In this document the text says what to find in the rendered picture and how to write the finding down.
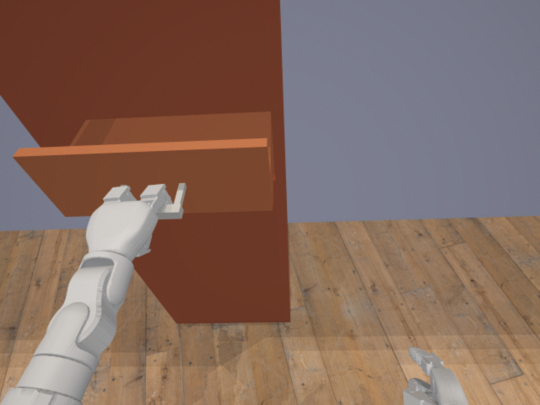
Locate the robot right hand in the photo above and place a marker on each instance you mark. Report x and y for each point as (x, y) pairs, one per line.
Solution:
(444, 387)

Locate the drawer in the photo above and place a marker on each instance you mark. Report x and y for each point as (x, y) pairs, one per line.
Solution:
(226, 161)

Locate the robot left hand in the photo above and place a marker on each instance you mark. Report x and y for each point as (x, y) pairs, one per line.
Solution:
(124, 225)

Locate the handle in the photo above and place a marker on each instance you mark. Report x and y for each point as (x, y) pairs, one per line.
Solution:
(173, 211)

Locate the cabinet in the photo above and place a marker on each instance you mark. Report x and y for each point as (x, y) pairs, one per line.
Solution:
(63, 62)

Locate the left robot forearm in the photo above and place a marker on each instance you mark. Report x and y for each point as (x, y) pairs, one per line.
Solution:
(85, 325)

